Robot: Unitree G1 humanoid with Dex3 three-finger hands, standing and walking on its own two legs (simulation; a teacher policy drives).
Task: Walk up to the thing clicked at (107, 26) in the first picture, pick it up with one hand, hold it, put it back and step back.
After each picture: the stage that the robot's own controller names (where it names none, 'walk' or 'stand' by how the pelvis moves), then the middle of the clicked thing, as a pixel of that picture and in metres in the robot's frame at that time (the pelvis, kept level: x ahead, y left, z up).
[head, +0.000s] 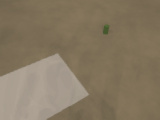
stand; (106, 29) +1.70 -0.33 -0.72
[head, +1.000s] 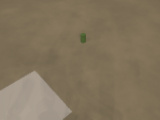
walk; (83, 38) +1.60 +0.06 -0.71
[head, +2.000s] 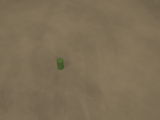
walk; (60, 64) +1.07 +0.25 -0.71
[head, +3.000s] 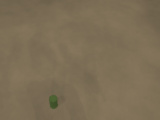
walk; (53, 102) +0.66 +0.20 -0.70
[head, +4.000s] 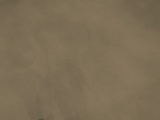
stand; out of the picture +0.40 +0.25 -0.69
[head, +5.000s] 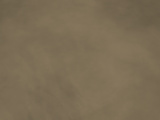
walk; out of the picture +0.35 +0.31 -0.72
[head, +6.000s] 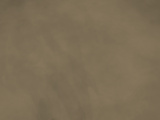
stand; out of the picture +0.35 +0.28 -0.70
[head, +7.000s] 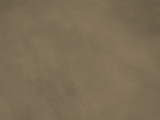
walk; out of the picture +0.39 +0.25 -0.71
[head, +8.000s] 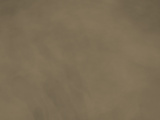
stand; out of the picture +0.33 +0.27 -0.70
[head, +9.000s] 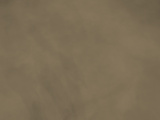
walk; out of the picture +0.33 +0.27 -0.71
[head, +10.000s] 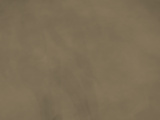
stand; out of the picture +0.36 +0.25 -0.69
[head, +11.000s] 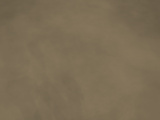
stand; out of the picture +0.35 +0.25 -0.71
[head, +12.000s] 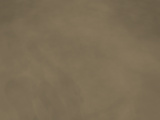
stand; out of the picture +0.32 +0.25 -0.72
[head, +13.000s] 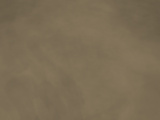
stand; out of the picture +0.31 +0.24 -0.72
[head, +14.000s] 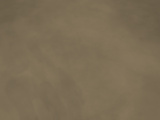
go down; out of the picture +0.31 +0.24 -0.72
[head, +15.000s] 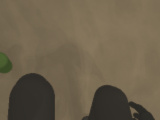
go down; (1, 63) +0.38 +0.32 -0.31
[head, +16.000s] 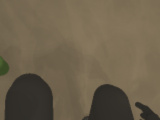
approach; out of the picture +0.36 +0.34 -0.30
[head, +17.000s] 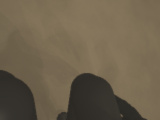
close in; out of the picture +0.31 +0.37 -0.22
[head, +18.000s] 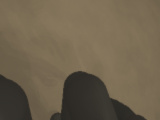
close; out of the picture +0.30 +0.38 -0.21
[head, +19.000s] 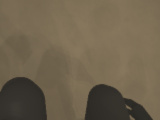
lift; out of the picture +0.29 +0.34 -0.07
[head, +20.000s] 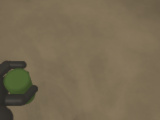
lift; (21, 87) +0.33 +0.19 +0.04
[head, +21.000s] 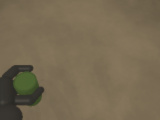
hold; (29, 89) +0.33 +0.17 +0.02
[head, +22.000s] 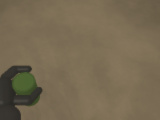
hold; (27, 90) +0.34 +0.18 +0.02
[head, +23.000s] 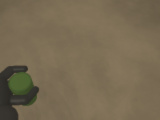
crouch; (24, 90) +0.34 +0.19 +0.02
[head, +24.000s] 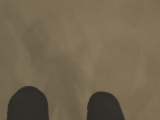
lower; out of the picture +0.39 +0.31 -0.08
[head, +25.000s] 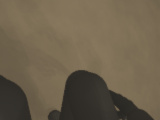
lower; out of the picture +0.33 +0.40 -0.21
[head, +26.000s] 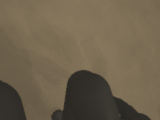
lower; out of the picture +0.31 +0.39 -0.21
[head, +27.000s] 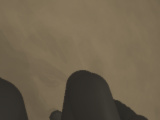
lower; out of the picture +0.31 +0.38 -0.21
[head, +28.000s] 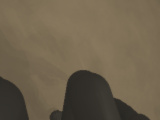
lower; out of the picture +0.31 +0.38 -0.21
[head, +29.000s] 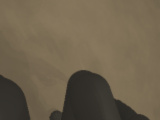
loosen; out of the picture +0.30 +0.38 -0.21
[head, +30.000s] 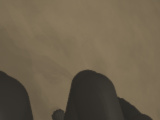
withdraw; out of the picture +0.30 +0.38 -0.21
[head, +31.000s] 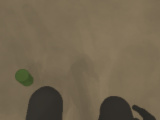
walk; (25, 78) +0.39 +0.31 -0.39
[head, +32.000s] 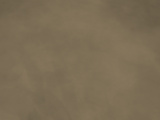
stand; out of the picture +0.32 +0.25 -0.66
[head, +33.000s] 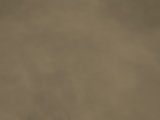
stand; out of the picture +0.33 +0.27 -0.66
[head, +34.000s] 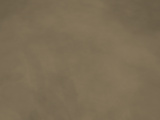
stand; out of the picture +0.34 +0.27 -0.68
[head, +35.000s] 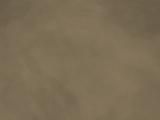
stand; out of the picture +0.36 +0.25 -0.72
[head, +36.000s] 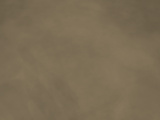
stand; out of the picture +0.31 +0.25 -0.72
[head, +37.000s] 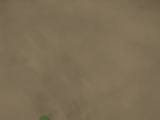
walk; out of the picture +0.37 +0.28 -0.70
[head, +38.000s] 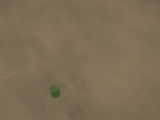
walk; (55, 91) +0.62 +0.23 -0.70
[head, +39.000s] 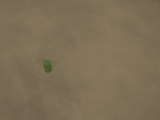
stand; (47, 66) +0.93 +0.29 -0.70
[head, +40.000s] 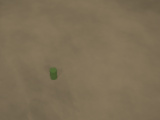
stand; (53, 73) +0.93 +0.24 -0.72
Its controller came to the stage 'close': yes
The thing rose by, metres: 0.72
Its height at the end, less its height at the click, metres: +0.00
